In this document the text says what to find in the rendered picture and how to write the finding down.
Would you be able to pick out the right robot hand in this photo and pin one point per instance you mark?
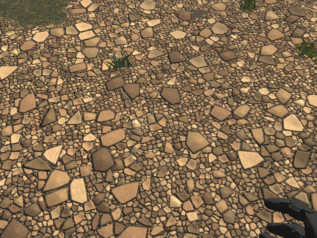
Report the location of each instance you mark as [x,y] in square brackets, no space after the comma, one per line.
[298,210]

